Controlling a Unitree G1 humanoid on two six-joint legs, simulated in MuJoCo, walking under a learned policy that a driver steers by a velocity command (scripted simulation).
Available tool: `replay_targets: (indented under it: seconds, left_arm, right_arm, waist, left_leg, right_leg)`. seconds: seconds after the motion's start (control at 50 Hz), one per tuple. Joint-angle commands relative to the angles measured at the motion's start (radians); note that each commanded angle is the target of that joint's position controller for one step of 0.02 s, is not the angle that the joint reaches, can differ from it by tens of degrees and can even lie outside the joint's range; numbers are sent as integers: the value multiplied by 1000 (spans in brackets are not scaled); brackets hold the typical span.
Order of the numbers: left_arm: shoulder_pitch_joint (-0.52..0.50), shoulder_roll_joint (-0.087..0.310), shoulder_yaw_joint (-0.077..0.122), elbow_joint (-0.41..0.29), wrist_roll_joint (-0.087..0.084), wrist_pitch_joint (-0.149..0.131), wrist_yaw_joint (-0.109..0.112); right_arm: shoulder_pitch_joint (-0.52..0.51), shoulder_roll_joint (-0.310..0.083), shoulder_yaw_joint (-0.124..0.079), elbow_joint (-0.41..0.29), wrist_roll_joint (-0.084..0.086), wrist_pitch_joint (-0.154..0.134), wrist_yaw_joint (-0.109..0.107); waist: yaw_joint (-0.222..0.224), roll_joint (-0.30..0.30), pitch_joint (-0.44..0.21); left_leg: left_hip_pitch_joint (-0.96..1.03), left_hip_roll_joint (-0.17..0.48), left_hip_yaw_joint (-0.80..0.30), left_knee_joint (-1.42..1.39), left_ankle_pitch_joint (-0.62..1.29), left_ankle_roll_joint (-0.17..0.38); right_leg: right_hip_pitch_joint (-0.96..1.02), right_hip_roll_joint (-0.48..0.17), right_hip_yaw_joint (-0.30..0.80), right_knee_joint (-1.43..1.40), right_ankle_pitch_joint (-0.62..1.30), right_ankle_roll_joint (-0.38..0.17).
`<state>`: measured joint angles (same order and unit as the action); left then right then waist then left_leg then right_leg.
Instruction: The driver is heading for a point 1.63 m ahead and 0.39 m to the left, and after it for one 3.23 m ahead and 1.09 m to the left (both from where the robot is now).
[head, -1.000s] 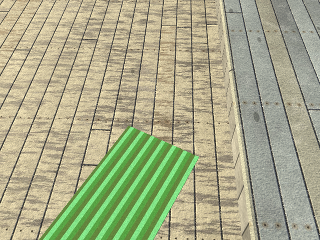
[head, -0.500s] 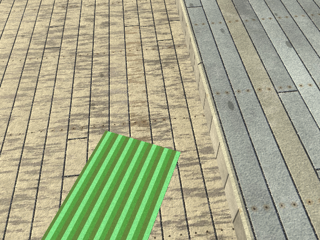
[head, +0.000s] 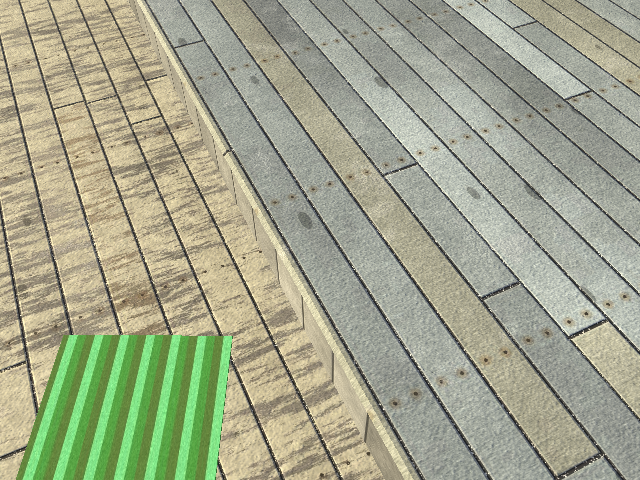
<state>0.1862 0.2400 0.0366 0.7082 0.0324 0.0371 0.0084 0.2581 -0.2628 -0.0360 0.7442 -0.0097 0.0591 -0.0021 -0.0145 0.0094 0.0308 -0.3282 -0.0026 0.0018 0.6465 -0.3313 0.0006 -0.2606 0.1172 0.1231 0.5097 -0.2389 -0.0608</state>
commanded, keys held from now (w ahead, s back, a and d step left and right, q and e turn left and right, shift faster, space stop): q+shift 0.22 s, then w+q+shift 0.32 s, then w+e+shift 0.46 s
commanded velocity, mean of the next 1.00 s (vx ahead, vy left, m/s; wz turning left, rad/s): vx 0.55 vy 0.00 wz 0.30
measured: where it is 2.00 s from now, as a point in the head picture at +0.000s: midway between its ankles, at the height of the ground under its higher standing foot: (204, 245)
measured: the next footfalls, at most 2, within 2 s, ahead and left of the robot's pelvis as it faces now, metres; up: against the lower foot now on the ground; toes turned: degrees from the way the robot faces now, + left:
left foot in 0.04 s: +0.05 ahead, +0.11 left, +0.00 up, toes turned +0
right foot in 0.34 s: +0.06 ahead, -0.09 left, +0.00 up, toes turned +22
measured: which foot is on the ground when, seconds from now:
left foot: up 0.00-0.02, down 0.04-0.34, up 0.36-0.78, down 0.80-1.00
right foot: down 0.00-0.04, up 0.06-0.32, down 0.34-0.80, up 0.82-1.00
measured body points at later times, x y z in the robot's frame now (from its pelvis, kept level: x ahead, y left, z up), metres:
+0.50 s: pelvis +0.04 +0.01 +0.01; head +0.06 +0.00 +0.46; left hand -0.01 +0.32 -0.08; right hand +0.30 -0.18 -0.09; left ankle +0.01 +0.14 -0.65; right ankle +0.03 -0.10 -0.74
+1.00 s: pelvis +0.29 +0.23 +0.00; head +0.31 +0.24 +0.45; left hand +0.23 +0.50 -0.13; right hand +0.46 +0.00 -0.12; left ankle +0.21 +0.31 -0.74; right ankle +0.31 +0.08 -0.63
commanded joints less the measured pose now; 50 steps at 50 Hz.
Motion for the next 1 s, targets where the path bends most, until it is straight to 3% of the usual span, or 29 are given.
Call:
replay_targets:
  seconds: [0.02, 0.04, 0.06, 0.08, 0.12, 0.18, 0.22, 0.26, 0.3, 0.32, 0.34, 0.36, 0.38, 0.4, 0.42, 0.46, 0.52, 0.62, 0.72, 0.76, 0.78, 0.8, 0.82, 0.84, 0.86, 0.88, 0.9, 0.94, 1.0]
  left_arm:
    - [42, 183, 43, -23, -5, -12, 24]
    - [54, 160, 41, -39, -6, -13, 29]
    - [33, 139, 37, -64, -13, -11, 30]
    - [2, 148, 37, -73, -11, -11, 36]
    - [-19, 128, 36, -66, -17, -13, 27]
    - [-33, 101, 28, -71, -19, -16, 15]
    - [-65, 89, 21, -81, -23, -21, 16]
    - [-68, 96, 16, -91, -16, -33, 7]
    - [12, 114, 22, -70, -29, -44, 8]
    - [113, 123, 28, -36, -34, -52, 21]
    - [254, 197, 48, 6, -24, -63, 42]
    - [195, 307, 70, -13, -20, -74, 54]
    - [70, 317, 73, -47, 9, -79, 53]
    - [23, 241, 53, -52, 10, -86, 48]
    - [8, 199, 41, -51, -1, -96, 39]
    - [41, 199, 39, -38, -9, -115, 32]
    - [161, 196, 42, 5, -6, -131, 12]
    - [307, 176, 33, 80, 1, -153, -7]
    - [342, 188, 26, 156, -16, -147, -8]
    - [327, 240, 35, 184, -17, -141, -4]
    - [327, 267, 41, 202, -18, -139, -4]
    - [281, 276, 43, 199, -27, -139, -4]
    - [277, 191, 23, 161, -24, -146, -12]
    - [297, 44, -2, 97, -52, -152, -27]
    - [187, 141, 27, 95, -53, -146, -25]
    - [159, 132, 32, 84, -52, -140, -30]
    - [177, 105, 25, 104, -49, -133, -37]
    - [220, 61, 23, 131, -22, -98, -50]
    - [121, 22, 19, 88, -17, -60, -68]
  right_arm:
    - [-26, -100, -22, -76, -6, -32, 1]
    - [-8, -155, -31, -85, -18, -47, 1]
    - [-12, -251, -62, -78, 1, -49, 9]
    - [67, -233, -66, -59, -2, -51, 20]
    - [54, -205, -71, -48, -4, -43, 17]
    - [-10, -177, -78, -69, 0, -22, 10]
    - [23, -177, -87, -66, 1, -14, 12]
    - [43, -198, -101, -68, -5, -7, 20]
    - [-67, -201, -106, -104, -7, -3, 35]
    - [-153, -187, -105, -130, -6, -3, 36]
    - [-201, -149, -98, -151, -5, -14, 31]
    - [-107, -32, -68, -156, 16, -23, 26]
    - [-144, -102, -71, -168, -8, -34, 27]
    - [-168, -151, -83, -168, -9, -39, 44]
    - [-138, -150, -85, -157, -15, -43, 61]
    - [-80, -135, -78, -133, -28, -37, 88]
    - [-151, -125, -64, -160, -25, -25, 104]
    - [-270, -109, -48, -185, -32, -49, 103]
    - [-435, -72, -8, -233, -34, -80, 116]
    - [-344, -81, -10, -211, -35, -88, 91]
    - [-194, -115, -26, -174, -31, -98, 70]
    - [46, -154, -46, -101, -33, -111, 46]
    - [223, -257, -75, -63, -58, -118, 19]
    - [259, -344, -86, -70, -74, -130, 8]
    - [196, -283, -75, -59, -64, -128, 6]
    - [117, -213, -56, -41, -57, -130, 9]
    - [63, -160, -46, -33, -48, -135, 14]
    - [33, -97, -28, -13, -29, -143, 10]
    - [68, -49, -17, 42, -5, -169, 15]
  waist:
    - [11, -64, -32]
    - [27, 64, -51]
    - [43, 211, -5]
    - [-6, 232, -7]
    - [10, 116, 1]
    - [19, 123, -36]
    - [-11, 128, -66]
    - [-22, 149, -113]
    - [48, 184, -75]
    - [126, 161, -44]
    - [190, 87, -31]
    - [127, -260, -76]
    - [84, -182, -9]
    - [47, -77, 16]
    - [24, -68, 16]
    - [23, -122, 8]
    - [66, -113, 55]
    - [104, -104, 138]
    - [117, -139, 155]
    - [53, -163, 81]
    - [-30, -168, -13]
    - [-163, -149, -134]
    - [-219, -30, -298]
    - [-164, 241, -444]
    - [-159, 104, -316]
    - [-92, 82, -158]
    - [-49, 73, -91]
    - [10, 132, -31]
    - [33, 114, 54]
  left_leg:
    - [139, -2, -49, -225, 122, 40]
    - [150, 128, -249, -299, 238, 71]
    - [120, 268, -462, -319, 463, 186]
    - [140, 339, -593, -369, 516, 265]
    - [137, 251, -497, -351, 423, 252]
    - [168, 124, -406, -329, 352, 183]
    - [208, 111, -437, -318, 311, 187]
    - [170, 98, -520, -386, -197, 200]
    - [-31, 67, -553, -424, -330, 161]
    - [-175, 8, -503, -389, -304, 101]
    - [-381, -105, -363, -270, -293, -9]
    - [-497, -187, -179, 131, -290, -4]
    - [-557, -87, -165, 279, -115, -7]
    - [-523, -29, -168, 364, -13, 2]
    - [-516, -21, -148, 408, 42, 0]
    - [-516, -5, -94, 518, 94, -5]
    - [-605, 27, -72, 588, 156, 1]
    - [-641, -25, -148, 418, 215, 15]
    - [-356, 31, 89, 54, 181, 49]
    - [-153, -40, 113, -16, 42, 82]
    - [53, -82, 107, -38, 17, 97]
    - [375, -59, 60, -94, 86, 107]
    - [680, 195, -216, -123, -245, 112]
    - [803, 463, -692, -313, -645, 127]
    - [606, 442, -737, -409, -595, 101]
    - [475, 395, -536, -386, -406, 86]
    - [372, 347, -396, -409, -224, 80]
    - [254, 288, -205, -454, -92, 65]
    - [221, 260, -19, -508, 117, 39]
  right_leg:
    - [-24, -254, 140, -42, 212, -67]
    - [-43, -174, 64, 109, 140, -27]
    - [-142, -9, -93, 198, -112, 29]
    - [-201, 1, -91, 332, -317, 41]
    - [-234, -32, -43, 480, -290, 52]
    - [-233, -39, -60, 395, -202, 79]
    - [-229, -29, -63, 313, -201, 91]
    - [-141, -19, -61, 200, -256, 82]
    - [80, 0, -69, 32, -249, 62]
    - [262, -12, -83, -141, -134, 44]
    - [504, -91, -60, -285, -148, 25]
    - [538, -450, 349, -373, -448, -25]
    - [335, -556, 534, -413, -576, -86]
    - [263, -512, 450, -390, -547, -88]
    - [249, -459, 350, -385, -482, -67]
    - [247, -386, 176, -396, -383, -39]
    - [274, -373, 51, -401, -291, -27]
    - [275, -378, -2, -446, -229, -75]
    - [251, -374, -65, -495, 225, -113]
    - [283, -377, -105, -321, 729, -107]
    - [253, -381, -115, -128, 983, -103]
    - [100, -341, -146, 137, 918, -87]
    - [-165, -260, -157, 492, 433, -85]
    - [-427, -121, -57, 807, -260, -80]
    - [-478, -139, 18, 885, -129, -98]
    - [-499, -196, -5, 859, -24, -99]
    - [-466, -229, -26, 810, 28, -83]
    - [-426, -256, -52, 793, 39, -53]
    - [-516, -270, -76, 795, 104, -42]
